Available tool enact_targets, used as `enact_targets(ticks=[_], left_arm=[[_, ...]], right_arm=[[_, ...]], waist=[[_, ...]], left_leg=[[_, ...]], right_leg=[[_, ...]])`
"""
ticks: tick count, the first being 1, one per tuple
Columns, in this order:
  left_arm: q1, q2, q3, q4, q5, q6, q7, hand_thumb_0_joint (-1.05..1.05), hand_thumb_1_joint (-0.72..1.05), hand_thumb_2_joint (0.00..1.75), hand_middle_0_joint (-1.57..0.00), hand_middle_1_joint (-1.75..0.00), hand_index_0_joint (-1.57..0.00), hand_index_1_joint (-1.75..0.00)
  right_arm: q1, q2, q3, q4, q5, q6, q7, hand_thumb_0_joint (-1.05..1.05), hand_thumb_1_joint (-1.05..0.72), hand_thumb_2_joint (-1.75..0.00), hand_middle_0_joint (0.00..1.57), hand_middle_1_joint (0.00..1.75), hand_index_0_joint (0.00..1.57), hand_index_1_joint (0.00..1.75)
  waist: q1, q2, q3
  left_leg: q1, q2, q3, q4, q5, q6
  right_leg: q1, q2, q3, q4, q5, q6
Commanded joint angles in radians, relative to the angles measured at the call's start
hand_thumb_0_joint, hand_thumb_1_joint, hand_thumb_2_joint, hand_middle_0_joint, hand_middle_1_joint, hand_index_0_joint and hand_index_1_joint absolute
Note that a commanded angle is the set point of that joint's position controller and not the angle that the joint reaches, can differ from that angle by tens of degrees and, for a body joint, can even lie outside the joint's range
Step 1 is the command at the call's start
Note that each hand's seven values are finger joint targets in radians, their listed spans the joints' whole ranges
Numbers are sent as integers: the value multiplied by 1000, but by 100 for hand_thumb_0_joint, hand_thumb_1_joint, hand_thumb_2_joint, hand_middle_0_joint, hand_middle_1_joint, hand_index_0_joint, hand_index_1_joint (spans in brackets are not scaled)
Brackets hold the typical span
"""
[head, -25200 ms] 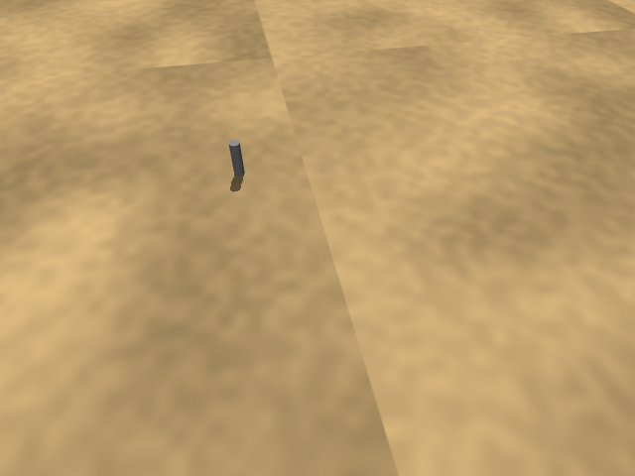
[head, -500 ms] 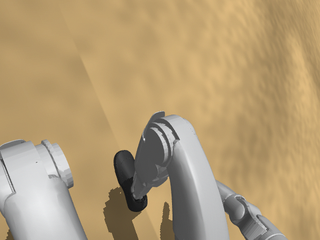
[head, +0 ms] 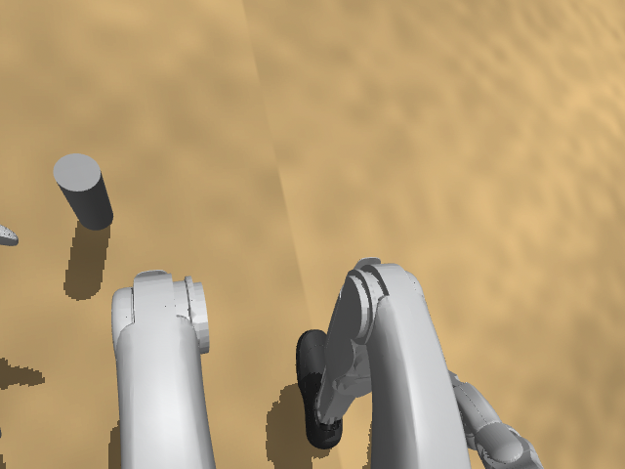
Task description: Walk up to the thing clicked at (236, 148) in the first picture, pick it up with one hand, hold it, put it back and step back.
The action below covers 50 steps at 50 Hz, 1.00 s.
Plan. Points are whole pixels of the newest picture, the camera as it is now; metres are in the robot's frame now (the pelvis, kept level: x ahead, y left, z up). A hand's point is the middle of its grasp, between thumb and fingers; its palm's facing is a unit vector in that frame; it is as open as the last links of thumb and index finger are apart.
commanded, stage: home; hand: left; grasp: from the side
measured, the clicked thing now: (88, 197) +0.46 +0.28 -0.24
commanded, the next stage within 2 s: none
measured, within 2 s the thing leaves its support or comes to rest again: neither
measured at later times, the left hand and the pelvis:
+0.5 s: hand out of the picture +0.29 +0.31 +0.09, palm faces +0.25 -0.85 -0.47, open 17.3 cm; pelvis +0.03 -0.02 +0.19, yaw +8 degrees
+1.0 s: hand out of the picture +0.26 +0.23 +0.29, palm faces +0.28 -0.90 -0.34, open 17.5 cm; pelvis +0.10 -0.01 +0.37, yaw +11 degrees
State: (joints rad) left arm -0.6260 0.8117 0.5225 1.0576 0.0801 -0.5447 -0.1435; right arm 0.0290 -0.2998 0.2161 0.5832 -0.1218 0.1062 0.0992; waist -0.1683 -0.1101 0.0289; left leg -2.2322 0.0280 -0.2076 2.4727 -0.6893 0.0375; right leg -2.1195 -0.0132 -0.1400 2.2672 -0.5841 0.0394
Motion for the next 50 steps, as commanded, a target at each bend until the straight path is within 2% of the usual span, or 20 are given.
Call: enact_targets(ticks=[1, 2, 5, 8, 11, 14, 18, 22, 24, 25, 29, 31, 32, 34, 35, 38, 40, 42, 49, 50], left_arm=[[-161, 305, 68, -287, 12, 58, 53, 0, -55, 6, -6, -6, -5, -6], [-116, 270, 47, -299, 13, 90, 57, 0, -53, 7, -6, -6, -6, -7], [-28, 99, -45, -335, 9, 172, 62, 0, -53, 7, -6, -7, -6, -7], [42, 39, -94, -441, 2, 259, 88, 0, -53, 8, -7, -7, -7, -7], [99, 28, -115, -605, -6, 326, 119, 0, -52, 8, -6, -6, -6, -7], [170, 44, -102, -764, -16, 382, 159, 0, -51, 8, -6, -7, -6, -7], [309, 7, -105, -820, -21, 447, 208, 0, -53, 7, -6, -6, -6, -6], [417, -81, -142, -822, -33, 492, 241, 0, -58, 4, -5, -5, -5, -5], [464, -126, -172, -813, -39, 512, 256, 0, -57, 4, -5, -5, -5, -5], [513, -186, -209, -758, -42, 530, 257, 0, -58, 4, -5, -5, -5, -5], [576, -263, -267, -774, -57, 569, 268, 0, -57, 5, -5, -5, -5, -5], [601, -256, -264, -821, -59, 585, 279, 0, -56, 5, -5, -5, -5, -5], [649, -302, -302, -775, -61, 603, 280, 0, -56, 5, -5, -5, -5, -5], [613, -262, -279, -895, -66, 616, 297, 0, -57, 4, -5, -5, -5, -5], [669, -287, -299, -849, -65, 631, 301, 0, -55, 5, -5, -5, -5, -5], [699, -332, -340, -937, -72, 661, 313, 0, -57, 4, -5, -5, -5, -5], [814, -391, -378, -879, -72, 692, 316, 0, -58, 4, -5, -5, -5, -5], [806, -370, -375, -990, -75, 707, 329, 0, -57, 5, -5, -5, -5, -5], [1005, -482, -481, -1152, -89, 768, 340, 0, -56, 5, -5, -5, -5, -5], [1018, -473, -474, -1189, -88, 772, 341, 0, -58, 4, -5, -5, -5, -5]], right_arm=[[140, -280, -170, -30, 51, 19, -33, 0, -90, -90, 20, 30, 20, 30], [131, -268, -183, -39, 62, 20, -35, 0, -90, -90, 20, 30, 20, 30], [160, -250, -238, -36, 89, 26, -42, 0, -90, -90, 20, 30, 20, 30], [163, -231, -264, -66, 117, 22, -50, 0, -90, -90, 20, 30, 20, 30], [161, -222, -286, -98, 140, 20, -69, 0, -90, -90, 20, 30, 20, 30], [152, -200, -292, -124, 158, 14, -95, 0, -90, -90, 20, 30, 20, 30], [148, -158, -285, -137, 169, -7, -135, 0, -90, -90, 20, 30, 20, 30], [151, -126, -283, -147, 167, -30, -169, 0, -90, -90, 20, 30, 20, 30], [156, -111, -283, -148, 168, -44, -185, 0, -90, -90, 20, 30, 20, 30], [152, -102, -280, -148, 167, -55, -190, 0, -90, -90, 20, 30, 20, 30], [163, -83, -269, -139, 161, -89, -204, 0, -90, -90, 20, 30, 20, 30], [176, -81, -270, -142, 158, -99, -212, 0, -90, -90, 20, 30, 20, 30], [167, -77, -265, -148, 158, -107, -216, 0, -90, -90, 20, 30, 20, 30], [191, -72, -265, -144, 159, -120, -226, 0, -90, -90, 20, 30, 20, 30], [183, -66, -260, -146, 160, -123, -231, 0, -90, -90, 20, 30, 20, 30], [196, -54, -257, -156, 161, -141, -247, 0, -90, -90, 20, 30, 20, 30], [193, -53, -252, -171, 162, -150, -257, 0, -90, -90, 20, 30, 20, 30], [208, -50, -252, -182, 163, -157, -268, 0, -90, -90, 20, 30, 20, 30], [198, -26, -237, -227, 156, -192, -296, 0, -90, -90, 20, 30, 20, 30], [204, -25, -240, -227, 153, -199, -299, 0, -90, -90, 20, 30, 20, 30]], waist=[[57, 569, -673], [71, 542, -671], [63, 458, -681], [65, 322, -700], [87, 285, -743], [126, 285, -784], [131, 272, -765], [136, 263, -736], [128, 231, -707], [116, 199, -664], [109, 171, -617], [123, 182, -625], [114, 176, -596], [129, 170, -605], [125, 167, -577], [125, 176, -531], [121, 162, -477], [134, 180, -465], [132, 181, -333], [139, 184, -346]], left_leg=[[594, 16, 64, -486, 138, -49], [577, 12, 73, -498, 116, -44], [599, 9, 72, -564, 65, -36], [583, -1, 83, -621, 1, -16], [652, 0, 78, -712, -64, -10], [742, 3, 77, -805, -88, -11], [842, 1, 112, -880, -2, -11], [951, -6, 150, -946, 143, -14], [986, -10, 171, -984, 173, -11], [986, -11, 179, -999, 187, -8], [1078, -10, 182, -1096, 241, -8], [1159, -10, 183, -1148, 296, -13], [1176, -12, 186, -1175, 300, -12], [1238, -11, 190, -1223, 329, -13], [1255, -12, 194, -1242, 343, -13], [1342, -14, 203, -1315, 378, -16], [1396, -14, 199, -1372, 403, -19], [1461, -17, 205, -1427, 413, -21], [1598, -11, 194, -1584, 421, -32], [1620, -10, 193, -1591, 454, -33]], right_leg=[[179, 37, -34, -166, 87, -83], [173, 36, -24, -183, 69, -85], [167, 29, -8, -244, 35, -84], [265, 30, 13, -353, -10, -77], [353, 26, 31, -442, -54, -69], [451, 23, 54, -516, -68, -67], [600, 20, 83, -632, -26, -67], [738, 14, 100, -742, 70, -70], [821, 15, 105, -816, 96, -68], [856, 15, 110, -853, 111, -65], [1002, 12, 116, -962, 167, -62], [1074, 11, 116, -1008, 218, -62], [1107, 10, 117, -1043, 227, -60], [1198, 6, 120, -1095, 258, -57], [1231, 4, 128, -1124, 273, -54], [1310, 1, 129, -1204, 310, -51], [1355, 5, 117, -1252, 330, -52], [1414, 3, 115, -1304, 341, -48], [1507, 26, 70, -1412, 325, -51], [1524, 27, 67, -1416, 353, -52]])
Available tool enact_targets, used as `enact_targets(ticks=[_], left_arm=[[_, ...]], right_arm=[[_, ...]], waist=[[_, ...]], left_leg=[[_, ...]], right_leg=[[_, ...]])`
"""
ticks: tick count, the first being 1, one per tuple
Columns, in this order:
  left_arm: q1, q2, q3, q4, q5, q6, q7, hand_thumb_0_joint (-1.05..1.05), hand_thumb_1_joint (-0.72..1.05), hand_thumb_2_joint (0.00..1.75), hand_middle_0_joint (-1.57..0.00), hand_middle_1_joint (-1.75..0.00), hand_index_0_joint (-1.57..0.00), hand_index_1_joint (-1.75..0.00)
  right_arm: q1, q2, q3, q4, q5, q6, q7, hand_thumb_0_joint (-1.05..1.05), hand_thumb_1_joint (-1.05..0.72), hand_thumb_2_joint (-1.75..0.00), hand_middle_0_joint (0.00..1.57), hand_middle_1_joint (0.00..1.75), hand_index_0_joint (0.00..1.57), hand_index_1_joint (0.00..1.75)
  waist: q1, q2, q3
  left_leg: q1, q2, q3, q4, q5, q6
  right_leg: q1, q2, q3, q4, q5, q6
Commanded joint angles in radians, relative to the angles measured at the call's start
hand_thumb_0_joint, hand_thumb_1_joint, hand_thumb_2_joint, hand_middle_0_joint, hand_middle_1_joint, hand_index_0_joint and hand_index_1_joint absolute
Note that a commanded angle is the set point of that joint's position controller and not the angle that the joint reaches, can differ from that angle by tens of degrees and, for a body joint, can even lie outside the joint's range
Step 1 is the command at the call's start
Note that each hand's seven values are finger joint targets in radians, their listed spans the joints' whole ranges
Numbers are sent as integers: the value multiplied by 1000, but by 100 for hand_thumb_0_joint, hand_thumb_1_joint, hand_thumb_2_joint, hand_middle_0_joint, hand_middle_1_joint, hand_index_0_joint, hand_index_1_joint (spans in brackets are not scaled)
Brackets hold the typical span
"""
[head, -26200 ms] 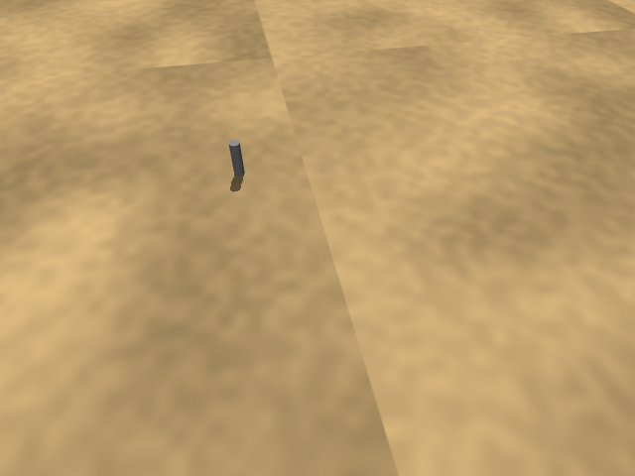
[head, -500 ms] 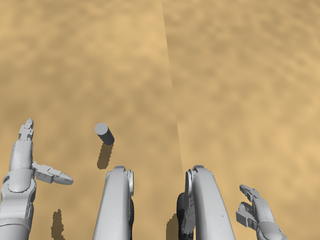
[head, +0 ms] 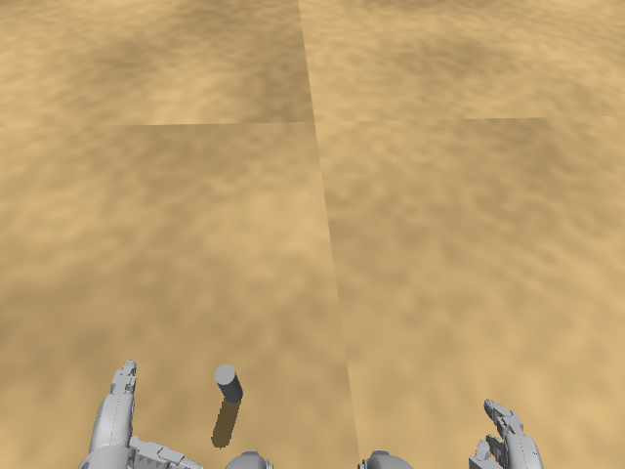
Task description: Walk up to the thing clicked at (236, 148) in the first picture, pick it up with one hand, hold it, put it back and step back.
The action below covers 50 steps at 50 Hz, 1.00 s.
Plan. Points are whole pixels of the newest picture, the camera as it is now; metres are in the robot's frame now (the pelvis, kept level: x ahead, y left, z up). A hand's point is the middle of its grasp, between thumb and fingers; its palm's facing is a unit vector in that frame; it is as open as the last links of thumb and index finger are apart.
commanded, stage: home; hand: left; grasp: from the side
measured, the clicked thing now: (229, 384) +0.40 +0.21 -0.61
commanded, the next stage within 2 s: stand in 1.82 s
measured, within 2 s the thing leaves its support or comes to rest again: neither
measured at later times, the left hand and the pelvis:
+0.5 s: hand (154, 448) +0.17 +0.19 -0.03, palm faces +0.12 -0.95 -0.29, open 17.7 cm; pelvis +0.00 +0.01 +0.02, yaw +1 degrees
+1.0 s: hand (165, 459) +0.16 +0.18 -0.03, palm faces +0.11 -0.95 -0.29, open 17.6 cm; pelvis -0.01 -0.01 +0.02, yaw +0 degrees
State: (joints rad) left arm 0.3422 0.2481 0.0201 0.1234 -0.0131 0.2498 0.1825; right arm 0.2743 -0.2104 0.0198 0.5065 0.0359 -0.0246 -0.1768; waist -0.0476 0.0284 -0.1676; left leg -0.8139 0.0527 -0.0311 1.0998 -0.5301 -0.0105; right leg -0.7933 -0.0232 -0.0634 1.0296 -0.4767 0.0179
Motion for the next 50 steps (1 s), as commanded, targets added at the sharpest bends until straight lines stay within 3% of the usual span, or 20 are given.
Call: enact_targets(ticks=[1, 2, 4, 8, 11, 16, 19, 26, 31, 38, 41, 43, 46, 50], left_arm=[[57, 98, 32, -278, 5, -18, 16, 0, -57, 5, -5, -5, -5, -5], [23, 132, 51, -357, 5, -22, 18, 0, -59, 3, -5, -5, -5, -5], [146, 37, -17, -240, 5, -6, 4, 0, -61, 2, -4, -4, -4, -4], [109, 88, 29, -359, 9, -18, -5, 0, -59, 3, -4, -5, -4, -5], [87, 59, 14, -323, 10, -23, -14, 0, -61, 2, -4, -4, -4, -4], [74, 64, 19, -350, 14, -33, -22, 0, -60, 3, -4, -5, -4, -5], [89, 55, 19, -330, 16, -34, -22, 0, -59, 3, -4, -5, -4, -5], [83, 65, 29, -318, 14, -37, -25, 0, -61, 2, -4, -5, -4, -5], [105, 50, 18, -292, 15, -40, -31, 0, -61, 2, -4, -5, -4, -5], [62, 56, 22, -307, 13, -47, -32, 0, -58, 4, -5, -5, -5, -5], [87, 63, 32, -288, 16, -46, -32, 0, -61, 2, -4, -5, -4, -5], [80, 45, 10, -283, 13, -46, -36, 0, -58, 4, -5, -5, -5, -5], [86, 64, 33, -277, 15, -47, -34, 0, -57, 4, -5, -5, -5, -5], [76, 57, 24, -285, 14, -49, -36, 0, -57, 4, -5, -5, -5, -5]], right_arm=[[-51, -116, -41, -161, -4, -73, -25, 0, -90, -90, 20, 30, 20, 30], [-49, -116, -41, -174, -6, -76, -27, 0, -90, -90, 20, 30, 20, 30], [-46, -108, -37, -166, -11, -85, -25, 0, -90, -90, 20, 30, 20, 30], [-44, -121, -47, -178, -17, -101, -20, 0, -90, -90, 20, 30, 20, 30], [-49, -120, -44, -179, -20, -116, -13, 0, -90, -90, 20, 30, 20, 30], [-48, -114, -42, -178, -27, -133, -10, 0, -90, -90, 20, 30, 20, 30], [-46, -113, -43, -170, -30, -140, -10, 0, -90, -90, 20, 30, 20, 30], [-62, -116, -41, -170, -28, -148, -11, 0, -90, -90, 20, 30, 20, 30], [-55, -116, -42, -166, -29, -149, -11, 0, -90, -90, 20, 30, 20, 30], [-63, -115, -40, -164, -26, -158, -8, 0, -90, -90, 20, 30, 20, 30], [-60, -116, -43, -162, -27, -159, -13, 0, -90, -90, 20, 30, 20, 30], [-66, -113, -40, -158, -27, -163, -12, 0, -90, -90, 20, 30, 20, 30], [-59, -115, -43, -155, -28, -167, -13, 0, -90, -90, 20, 30, 20, 30], [-64, -113, -41, -152, -29, -169, -15, 0, -90, -90, 20, 30, 20, 30]], waist=[[20, 42, -115], [19, 37, -121], [5, -13, -28], [19, 25, -46], [10, 7, 15], [21, 33, -32], [16, 39, -61], [25, 22, -15], [22, 5, -33], [24, 13, 5], [26, 2, -13], [21, -14, 9], [26, 0, -19], [23, -7, -19]], left_leg=[[207, -35, 15, -230, 297, 15], [216, -36, 17, -239, 301, 16], [205, -33, 13, -266, 274, 16], [240, -26, -3, -300, 301, 6], [233, -25, -2, -313, 273, 7], [258, -37, 10, -313, 276, 7], [281, -37, 13, -303, 329, 5], [252, -38, 9, -333, 235, 9], [262, -39, 18, -315, 288, 10], [239, -41, 19, -342, 166, 15], [248, -43, 26, -328, 198, 16], [240, -45, 31, -325, 181, 19], [252, -47, 33, -320, 199, 18], [251, -50, 38, -311, 192, 21]], right_leg=[[201, 39, -13, -190, 245, -28], [223, 40, -16, -202, 253, -27], [204, 47, -27, -220, 224, -26], [239, 48, -30, -226, 236, -28], [225, 49, -27, -235, 210, -27], [263, 44, -20, -249, 213, -27], [283, 45, -19, -244, 262, -29], [275, 46, -24, -268, 183, -27], [287, 45, -18, -268, 229, -28], [266, 40, -12, -289, 130, -26], [272, 38, -6, -293, 155, -24], [261, 35, -3, -303, 144, -22], [270, 35, -2, -298, 159, -22], [271, 30, 6, -309, 157, -18]])
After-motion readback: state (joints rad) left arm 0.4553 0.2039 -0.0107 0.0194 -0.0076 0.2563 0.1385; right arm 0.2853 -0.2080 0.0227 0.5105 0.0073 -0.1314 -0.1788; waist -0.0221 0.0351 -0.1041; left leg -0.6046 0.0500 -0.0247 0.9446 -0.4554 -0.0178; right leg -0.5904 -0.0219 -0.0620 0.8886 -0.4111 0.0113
